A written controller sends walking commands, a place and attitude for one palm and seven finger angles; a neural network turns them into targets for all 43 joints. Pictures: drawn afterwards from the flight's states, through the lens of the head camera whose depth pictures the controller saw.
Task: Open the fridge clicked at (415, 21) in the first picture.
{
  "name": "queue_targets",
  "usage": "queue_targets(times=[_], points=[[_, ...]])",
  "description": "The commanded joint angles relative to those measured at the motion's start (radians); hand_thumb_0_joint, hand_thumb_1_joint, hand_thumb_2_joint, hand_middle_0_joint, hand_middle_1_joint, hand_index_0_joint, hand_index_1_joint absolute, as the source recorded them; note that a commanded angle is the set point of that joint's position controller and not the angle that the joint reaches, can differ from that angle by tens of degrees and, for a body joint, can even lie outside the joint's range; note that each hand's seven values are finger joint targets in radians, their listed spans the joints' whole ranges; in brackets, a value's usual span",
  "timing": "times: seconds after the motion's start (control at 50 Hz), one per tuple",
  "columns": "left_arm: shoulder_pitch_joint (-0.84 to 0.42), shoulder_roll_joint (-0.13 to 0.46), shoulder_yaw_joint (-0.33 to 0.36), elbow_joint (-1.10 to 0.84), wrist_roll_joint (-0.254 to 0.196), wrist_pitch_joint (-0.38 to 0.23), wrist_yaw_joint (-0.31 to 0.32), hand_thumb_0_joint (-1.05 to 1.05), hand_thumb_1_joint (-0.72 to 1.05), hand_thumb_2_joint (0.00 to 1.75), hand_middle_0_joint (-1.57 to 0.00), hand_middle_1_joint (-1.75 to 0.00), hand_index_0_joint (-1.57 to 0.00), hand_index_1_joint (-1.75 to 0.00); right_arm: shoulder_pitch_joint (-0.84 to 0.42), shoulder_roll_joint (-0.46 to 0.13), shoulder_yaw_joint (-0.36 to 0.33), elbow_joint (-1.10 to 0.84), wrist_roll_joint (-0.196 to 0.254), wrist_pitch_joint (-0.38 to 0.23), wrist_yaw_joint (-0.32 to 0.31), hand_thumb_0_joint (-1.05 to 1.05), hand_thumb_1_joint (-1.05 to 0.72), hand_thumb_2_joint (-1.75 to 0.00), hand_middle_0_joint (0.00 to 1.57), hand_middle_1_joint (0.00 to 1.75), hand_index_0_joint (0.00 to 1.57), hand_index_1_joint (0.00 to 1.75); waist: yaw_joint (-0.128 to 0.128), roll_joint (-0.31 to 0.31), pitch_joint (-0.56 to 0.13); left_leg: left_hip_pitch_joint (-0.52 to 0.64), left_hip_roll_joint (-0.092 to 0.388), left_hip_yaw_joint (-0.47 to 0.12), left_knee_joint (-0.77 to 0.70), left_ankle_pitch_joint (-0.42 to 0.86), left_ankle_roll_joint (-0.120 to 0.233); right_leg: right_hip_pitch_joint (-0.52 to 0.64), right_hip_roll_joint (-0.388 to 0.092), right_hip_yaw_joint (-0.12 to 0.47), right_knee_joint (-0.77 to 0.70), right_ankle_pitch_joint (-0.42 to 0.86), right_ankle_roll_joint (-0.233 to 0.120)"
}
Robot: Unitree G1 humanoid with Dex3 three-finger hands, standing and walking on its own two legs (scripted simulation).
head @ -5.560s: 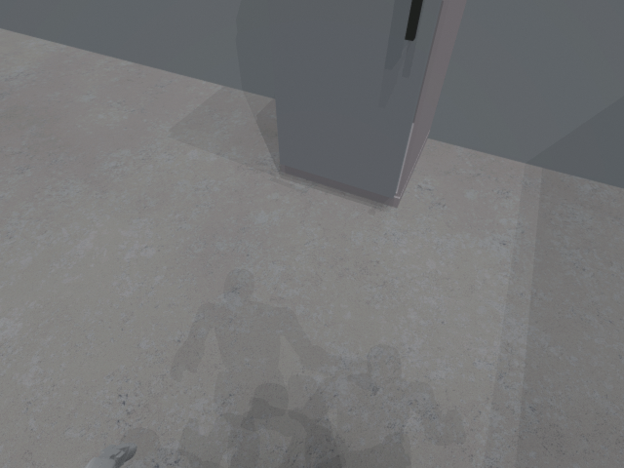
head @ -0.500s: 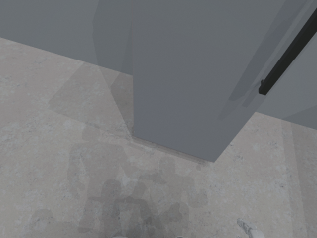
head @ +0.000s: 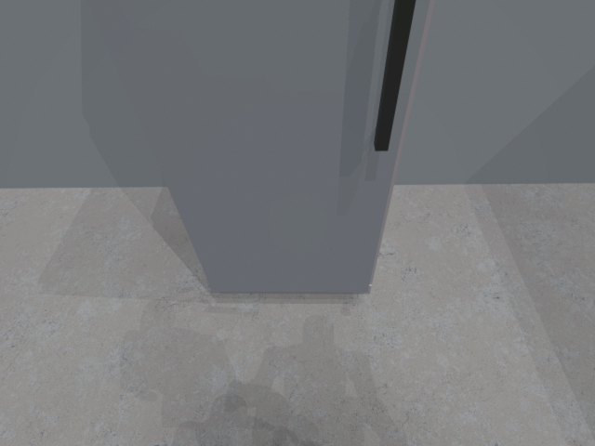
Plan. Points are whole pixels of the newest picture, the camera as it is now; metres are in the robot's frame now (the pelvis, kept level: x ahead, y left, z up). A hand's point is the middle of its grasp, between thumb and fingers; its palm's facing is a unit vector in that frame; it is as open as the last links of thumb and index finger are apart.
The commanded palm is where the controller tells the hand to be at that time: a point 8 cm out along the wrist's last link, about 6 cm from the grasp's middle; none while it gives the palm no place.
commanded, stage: take the last steps up to it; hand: right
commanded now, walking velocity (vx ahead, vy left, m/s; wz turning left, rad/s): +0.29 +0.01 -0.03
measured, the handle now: (394, 45) +0.68 -0.16 +0.21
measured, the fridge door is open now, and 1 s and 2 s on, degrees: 0 0 0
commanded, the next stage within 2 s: come to a stop and stand still in 0.48 s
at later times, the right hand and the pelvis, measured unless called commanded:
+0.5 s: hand (401, 397) +0.23 -0.16 -0.17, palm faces -0.03 +0.98 -0.19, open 7.3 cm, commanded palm none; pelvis +0.13 +0.02 -0.01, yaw +0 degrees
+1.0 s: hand (427, 413) +0.21 -0.20 -0.19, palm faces +0.11 +0.97 -0.20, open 7.3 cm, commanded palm none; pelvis +0.19 -0.01 +0.00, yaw -1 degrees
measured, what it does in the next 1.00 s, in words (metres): walks ahead: left foot, then right foot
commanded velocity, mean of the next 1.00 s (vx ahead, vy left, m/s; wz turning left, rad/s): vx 0.04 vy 0.00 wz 0.00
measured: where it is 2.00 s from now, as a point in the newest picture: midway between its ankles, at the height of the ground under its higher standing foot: outside the picture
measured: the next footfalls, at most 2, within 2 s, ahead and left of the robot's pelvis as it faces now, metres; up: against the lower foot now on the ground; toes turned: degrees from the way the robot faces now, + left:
left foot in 0.48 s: +0.25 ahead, +0.12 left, +0.00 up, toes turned +7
right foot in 0.96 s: +0.26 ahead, -0.11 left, +0.00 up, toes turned -4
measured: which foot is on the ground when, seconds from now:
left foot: up 0.00-0.46, down 0.48-0.98, up 1.00-1.00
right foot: down 0.00-0.50, up 0.52-0.94, down 0.96-1.00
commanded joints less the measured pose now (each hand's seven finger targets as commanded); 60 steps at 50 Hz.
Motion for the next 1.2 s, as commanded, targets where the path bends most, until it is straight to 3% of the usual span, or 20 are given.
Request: queue_targets(times=[0.0, 0.08, 0.24, 0.36, 0.4, 0.44, 0.46, 0.48, 0.5, 0.56, 0.6, 0.64, 0.82, 0.9, 0.92, 0.94, 0.96, 0.98, 1.06, 1.18], points=[[0.134, 0.147, 0.026, 0.004, 0.000, -0.023, 0.031, 0.00, 0.90, 0.90, -0.20, -0.30, -0.20, -0.30, -0.127, -0.058, -0.006, -0.091, -0.015, -0.043, 0.018, 0.00, -0.90, -0.90, 0.20, 0.30, 0.20, 0.30, 0.090, -0.242, 0.111, -0.339, 0.013, -0.110, 0.302, 0.071, 0.006, 0.061, -0.295, 0.386, -0.437, -0.182, -0.114], [0.165, 0.115, 0.017, 0.023, -0.013, -0.054, 0.037, 0.00, 0.90, 0.90, -0.20, -0.30, -0.20, -0.30, -0.035, -0.038, 0.003, -0.030, -0.010, -0.045, 0.028, 0.00, -0.90, -0.90, 0.20, 0.30, 0.20, 0.30, 0.056, -0.159, 0.078, -0.314, 0.003, -0.101, 0.328, 0.227, -0.016, 0.105, -0.214, 0.227, -0.427, 0.095, -0.096], [0.308, 0.077, 0.019, 0.098, -0.011, -0.076, 0.050, 0.00, 0.90, 0.90, -0.20, -0.30, -0.20, -0.30, -0.152, -0.013, 0.005, -0.054, -0.003, -0.049, 0.022, 0.00, -0.90, -0.90, 0.20, 0.30, 0.20, 0.30, 0.080, -0.135, 0.085, -0.393, 0.022, -0.099, 0.176, 0.256, -0.034, 0.245, -0.263, 0.205, -0.392, 0.419, -0.145], [0.359, 0.077, 0.023, 0.149, 0.004, -0.068, 0.053, 0.00, 0.90, 0.90, -0.20, -0.30, -0.20, -0.30, -0.250, 0.031, 0.014, -0.083, 0.004, -0.066, 0.022, 0.00, -0.90, -0.90, 0.20, 0.30, 0.20, 0.30, 0.108, -0.160, 0.101, -0.256, -0.020, -0.044, -0.087, 0.209, 0.013, 0.242, -0.268, 0.164, -0.300, 0.582, -0.128], [0.350, 0.079, 0.023, 0.156, 0.002, -0.065, 0.053, 0.00, 0.90, 0.90, -0.20, -0.30, -0.20, -0.30, -0.193, 0.027, 0.011, -0.065, 0.004, -0.075, 0.021, 0.00, -0.90, -0.90, 0.20, 0.30, 0.20, 0.30, 0.080, -0.161, 0.063, -0.117, -0.064, -0.012, -0.175, 0.228, 0.036, 0.215, -0.246, 0.131, -0.214, 0.705, -0.108], [0.339, 0.079, 0.023, 0.159, -0.011, -0.070, 0.048, 0.00, 0.90, 0.90, -0.20, -0.30, -0.20, -0.30, 0.015, -0.024, -0.006, 0.003, 0.000, -0.096, 0.014, 0.00, -0.90, -0.90, 0.20, 0.30, 0.20, 0.30, -0.015, -0.070, -0.064, 0.222, -0.071, -0.027, -0.304, 0.383, 0.055, 0.107, -0.187, 0.083, 0.029, 0.702, -0.053], [0.347, 0.040, 0.018, 0.143, -0.022, -0.075, 0.040, 0.00, 0.90, 0.90, -0.20, -0.30, -0.20, -0.30, 0.137, -0.104, -0.027, 0.037, -0.008, -0.110, 0.002, 0.00, -0.90, -0.90, 0.20, 0.30, 0.20, 0.30, -0.060, 0.071, -0.161, 0.473, 0.124, -0.248, -0.302, 0.521, 0.129, -0.114, -0.108, 0.026, 0.267, 0.427, -0.007], [0.378, 0.008, 0.016, 0.125, -0.027, -0.075, 0.041, 0.00, 0.90, 0.90, -0.20, -0.30, -0.20, -0.30, 0.209, -0.172, -0.042, 0.055, 0.002, -0.112, -0.003, 0.00, -0.90, -0.90, 0.20, 0.30, 0.20, 0.30, -0.049, 0.229, -0.250, 0.567, 0.363, -0.548, -0.393, 0.733, 0.253, -0.265, 0.016, -0.004, 0.559, -0.234, 0.028], [0.341, 0.041, 0.022, 0.126, -0.026, -0.067, 0.044, 0.00, 0.90, 0.90, -0.20, -0.30, -0.20, -0.30, 0.176, -0.161, -0.039, 0.047, 0.015, -0.106, -0.008, 0.00, -0.90, -0.90, 0.20, 0.30, 0.20, 0.30, -0.052, 0.103, -0.217, 0.471, 0.356, -0.535, -0.447, 0.624, 0.299, -0.275, -0.025, 0.088, 0.669, -0.259, 0.010], [0.240, -0.017, 0.019, 0.111, -0.010, -0.044, 0.028, 0.00, 0.90, 0.90, -0.20, -0.30, -0.20, -0.30, -0.032, -0.053, -0.012, 0.000, 0.011, -0.102, -0.019, 0.00, -0.90, -0.90, 0.20, 0.30, 0.20, 0.30, 0.022, -0.015, 0.013, 0.120, 0.264, -0.362, -0.539, 0.427, 0.230, -0.294, -0.111, 0.102, 0.666, -0.089, 0.019], [0.293, -0.062, 0.007, 0.135, -0.009, -0.020, 0.032, 0.00, 0.90, 0.90, -0.20, -0.30, -0.20, -0.30, -0.096, 0.005, 0.014, -0.011, 0.005, -0.107, -0.024, 0.00, -0.90, -0.90, 0.20, 0.30, 0.20, 0.30, 0.079, -0.021, 0.018, -0.002, 0.208, -0.203, -0.530, 0.693, 0.183, -0.185, -0.110, 0.092, 0.522, -0.043, 0.048], [0.315, -0.083, -0.002, 0.148, -0.016, 0.001, 0.034, 0.00, 0.90, 0.90, -0.20, -0.30, -0.20, -0.30, -0.116, -0.004, 0.018, -0.016, 0.001, -0.099, -0.030, 0.00, -0.90, -0.90, 0.20, 0.30, 0.20, 0.30, 0.094, 0.029, -0.014, -0.029, 0.168, -0.119, -0.486, 0.872, 0.168, -0.110, -0.089, 0.059, 0.374, -0.031, 0.071], [0.101, 0.015, 0.039, 0.030, -0.015, 0.034, 0.028, 0.00, 0.90, 0.90, -0.20, -0.30, -0.20, -0.30, -0.083, -0.095, -0.027, -0.051, -0.010, -0.046, -0.041, 0.00, -0.90, -0.90, 0.20, 0.30, 0.20, 0.30, 0.034, 0.132, -0.032, 0.089, 0.228, -0.211, -0.391, 0.894, 0.224, -0.173, -0.043, 0.069, 0.267, -0.073, 0.090], [0.122, 0.018, 0.038, 0.028, -0.016, 0.019, 0.027, 0.00, 0.90, 0.90, -0.20, -0.30, -0.20, -0.30, -0.113, -0.102, -0.028, -0.064, -0.004, -0.033, -0.038, 0.00, -0.90, -0.90, 0.20, 0.30, 0.20, 0.30, 0.070, 0.100, -0.064, 0.046, 0.157, -0.179, -0.301, 0.677, 0.149, 0.011, -0.030, 0.046, -0.033, 0.141, 0.078], [0.149, 0.043, 0.040, 0.035, -0.013, 0.007, 0.028, 0.00, 0.90, 0.90, -0.20, -0.30, -0.20, -0.30, -0.098, -0.075, -0.022, -0.066, -0.001, -0.028, -0.036, 0.00, -0.90, -0.90, 0.20, 0.30, 0.20, 0.30, 0.075, 0.003, -0.090, 0.002, 0.104, -0.144, -0.220, 0.516, 0.101, 0.104, -0.085, 0.080, -0.131, 0.289, 0.063], [0.144, 0.119, 0.047, 0.016, -0.005, -0.007, 0.031, 0.00, 0.90, 0.90, -0.20, -0.30, -0.20, -0.30, -0.049, -0.019, -0.011, -0.073, 0.009, -0.021, -0.035, 0.00, -0.90, -0.90, 0.20, 0.30, 0.20, 0.30, 0.060, -0.241, -0.115, -0.077, -0.015, -0.071, -0.108, 0.195, 0.029, 0.132, -0.279, 0.297, -0.199, 0.582, -0.011], [0.116, 0.157, 0.049, -0.004, -0.004, -0.004, 0.037, 0.00, 0.90, 0.90, -0.20, -0.30, -0.20, -0.30, -0.040, -0.010, -0.003, -0.074, 0.012, -0.018, -0.038, 0.00, -0.90, -0.90, 0.20, 0.30, 0.20, 0.30, 0.059, -0.321, -0.110, -0.067, -0.073, -0.087, 0.052, -0.113, 0.000, 0.054, -0.390, 0.385, -0.252, 0.751, -0.116], [0.082, 0.149, 0.043, -0.012, 0.000, -0.005, 0.045, 0.00, 0.90, 0.90, -0.20, -0.30, -0.20, -0.30, -0.046, -0.023, -0.004, -0.069, 0.010, -0.015, -0.039, 0.00, -0.90, -0.90, 0.20, 0.30, 0.20, 0.30, 0.054, -0.223, -0.099, -0.038, -0.068, -0.151, 0.157, -0.121, 0.007, -0.005, -0.392, 0.346, -0.263, 0.657, -0.161], [-0.004, 0.111, 0.026, -0.027, -0.002, -0.011, 0.061, 0.00, 0.90, 0.90, -0.20, -0.30, -0.20, -0.30, -0.013, -0.032, -0.014, -0.021, -0.002, -0.002, -0.020, 0.00, -0.90, -0.90, 0.20, 0.30, 0.20, 0.30, 0.031, -0.176, -0.074, -0.115, -0.070, -0.194, 0.277, 0.022, -0.009, 0.003, -0.303, 0.258, -0.287, 0.403, -0.127], [0.088, 0.125, 0.042, 0.013, -0.004, -0.006, 0.059, 0.00, 0.90, 0.90, -0.20, -0.30, -0.20, -0.30, -0.039, -0.021, -0.011, -0.021, -0.005, 0.008, -0.005, 0.00, -0.90, -0.90, 0.20, 0.30, 0.20, 0.30, 0.080, -0.174, -0.077, -0.133, -0.056, -0.163, 0.181, 0.037, -0.027, 0.078, -0.305, 0.278, -0.355, 0.127, -0.109]])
